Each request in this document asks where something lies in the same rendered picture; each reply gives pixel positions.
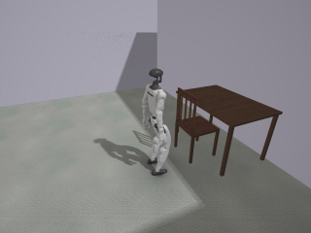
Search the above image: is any robot head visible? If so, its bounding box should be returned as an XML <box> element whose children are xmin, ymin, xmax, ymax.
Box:
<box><xmin>149</xmin><ymin>68</ymin><xmax>163</xmax><ymax>90</ymax></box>

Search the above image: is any robot right hand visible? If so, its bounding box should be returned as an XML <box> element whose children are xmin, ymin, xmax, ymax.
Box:
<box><xmin>158</xmin><ymin>133</ymin><xmax>167</xmax><ymax>146</ymax></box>

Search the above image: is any right robot forearm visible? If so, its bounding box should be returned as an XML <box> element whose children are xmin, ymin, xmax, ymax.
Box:
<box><xmin>155</xmin><ymin>111</ymin><xmax>164</xmax><ymax>134</ymax></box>

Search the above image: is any left robot forearm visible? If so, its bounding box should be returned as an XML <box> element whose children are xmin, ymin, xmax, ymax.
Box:
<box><xmin>142</xmin><ymin>103</ymin><xmax>149</xmax><ymax>119</ymax></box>

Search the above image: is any robot left foot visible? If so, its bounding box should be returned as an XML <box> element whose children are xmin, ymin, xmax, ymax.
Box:
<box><xmin>148</xmin><ymin>157</ymin><xmax>157</xmax><ymax>165</ymax></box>

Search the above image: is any chair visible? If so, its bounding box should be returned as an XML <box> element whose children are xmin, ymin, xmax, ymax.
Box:
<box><xmin>174</xmin><ymin>87</ymin><xmax>220</xmax><ymax>164</ymax></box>

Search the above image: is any robot right upper arm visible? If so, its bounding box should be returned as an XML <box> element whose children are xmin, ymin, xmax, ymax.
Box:
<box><xmin>155</xmin><ymin>90</ymin><xmax>166</xmax><ymax>116</ymax></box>

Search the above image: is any robot left upper arm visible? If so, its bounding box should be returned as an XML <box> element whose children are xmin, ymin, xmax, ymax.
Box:
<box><xmin>142</xmin><ymin>83</ymin><xmax>151</xmax><ymax>106</ymax></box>

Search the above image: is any table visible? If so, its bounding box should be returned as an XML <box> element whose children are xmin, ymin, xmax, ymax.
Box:
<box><xmin>176</xmin><ymin>84</ymin><xmax>283</xmax><ymax>176</ymax></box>

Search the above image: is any robot left hand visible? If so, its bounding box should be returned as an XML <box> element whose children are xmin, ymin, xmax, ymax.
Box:
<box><xmin>142</xmin><ymin>118</ymin><xmax>151</xmax><ymax>130</ymax></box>

